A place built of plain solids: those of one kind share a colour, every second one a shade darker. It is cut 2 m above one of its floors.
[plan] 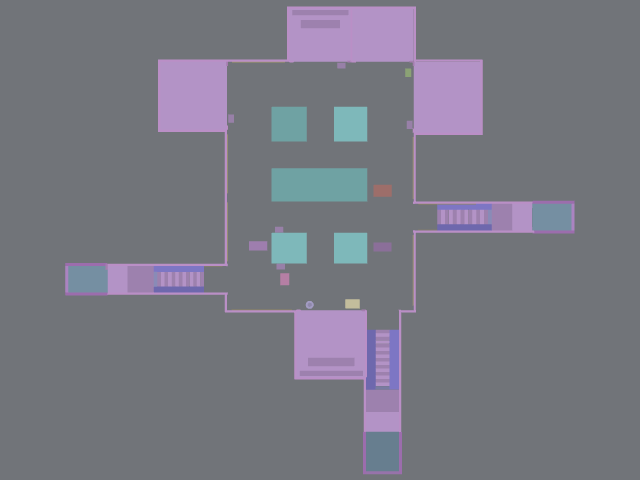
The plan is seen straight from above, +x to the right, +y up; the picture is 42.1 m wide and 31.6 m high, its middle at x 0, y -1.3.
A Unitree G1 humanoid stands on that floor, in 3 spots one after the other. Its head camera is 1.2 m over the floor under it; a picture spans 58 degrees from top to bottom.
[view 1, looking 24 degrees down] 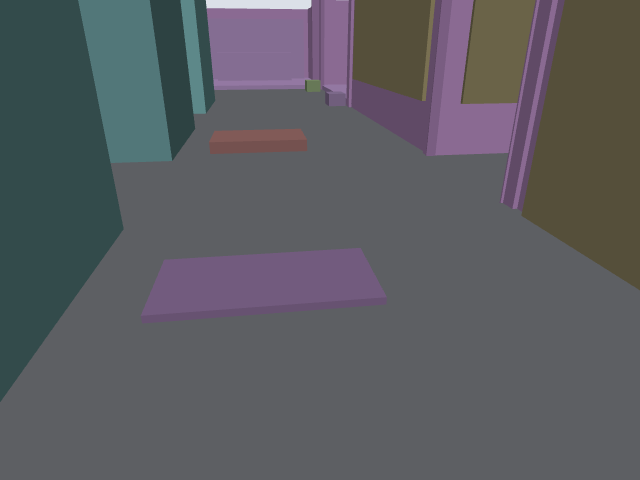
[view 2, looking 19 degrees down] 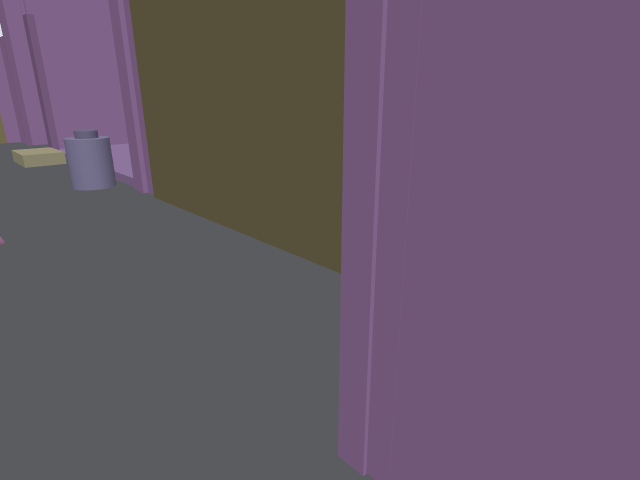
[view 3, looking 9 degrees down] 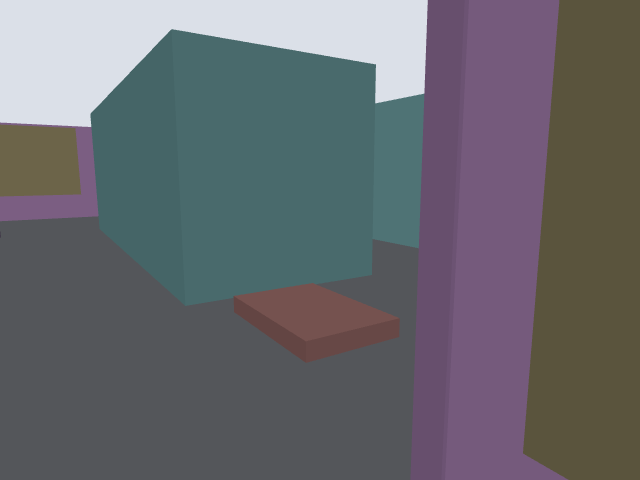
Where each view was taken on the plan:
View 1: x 4.12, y -3.88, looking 82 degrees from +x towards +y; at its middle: ground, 2.95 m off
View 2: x -6.88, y -3.88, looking -43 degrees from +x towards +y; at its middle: front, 3.09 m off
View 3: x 6.94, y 0.21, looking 147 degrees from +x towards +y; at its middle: cage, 4.61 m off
